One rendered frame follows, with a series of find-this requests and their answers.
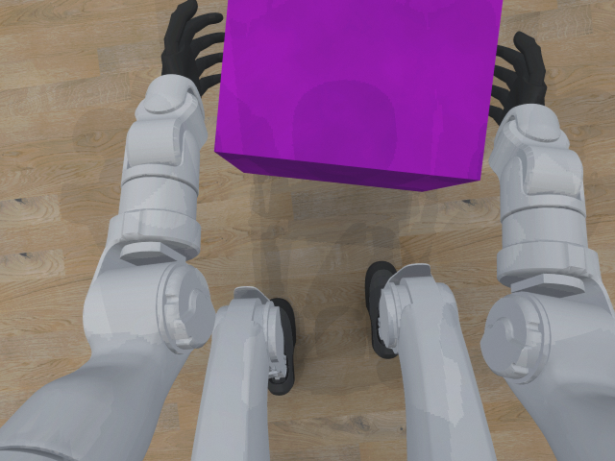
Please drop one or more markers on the left robot forearm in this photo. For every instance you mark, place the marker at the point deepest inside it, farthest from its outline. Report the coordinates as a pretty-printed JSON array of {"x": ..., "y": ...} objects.
[{"x": 156, "y": 221}]

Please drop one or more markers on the left robot upper arm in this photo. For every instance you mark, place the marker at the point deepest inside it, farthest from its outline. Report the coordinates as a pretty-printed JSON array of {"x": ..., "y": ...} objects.
[{"x": 141, "y": 323}]

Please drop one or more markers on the robot left hand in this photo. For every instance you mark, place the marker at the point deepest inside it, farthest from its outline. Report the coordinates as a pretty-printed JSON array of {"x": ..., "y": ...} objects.
[{"x": 181, "y": 50}]

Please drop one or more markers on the right robot forearm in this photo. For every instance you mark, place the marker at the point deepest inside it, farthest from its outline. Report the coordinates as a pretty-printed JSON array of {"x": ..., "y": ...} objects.
[{"x": 545, "y": 249}]

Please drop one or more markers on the left robot shin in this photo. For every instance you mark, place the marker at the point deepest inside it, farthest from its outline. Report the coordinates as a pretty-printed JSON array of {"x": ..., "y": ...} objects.
[{"x": 246, "y": 292}]

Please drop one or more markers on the robot right hand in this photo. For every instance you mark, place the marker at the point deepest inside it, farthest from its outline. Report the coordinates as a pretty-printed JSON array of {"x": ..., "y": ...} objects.
[{"x": 527, "y": 84}]

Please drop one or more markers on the carton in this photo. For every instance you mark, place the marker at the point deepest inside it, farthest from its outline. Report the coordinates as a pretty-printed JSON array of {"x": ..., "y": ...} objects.
[{"x": 384, "y": 93}]

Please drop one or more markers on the right robot thigh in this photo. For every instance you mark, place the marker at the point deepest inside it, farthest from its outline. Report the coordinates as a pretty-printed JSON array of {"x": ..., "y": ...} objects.
[{"x": 445, "y": 420}]

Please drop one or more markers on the right robot upper arm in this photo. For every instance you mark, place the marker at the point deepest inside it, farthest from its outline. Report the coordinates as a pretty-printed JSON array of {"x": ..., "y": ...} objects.
[{"x": 558, "y": 358}]

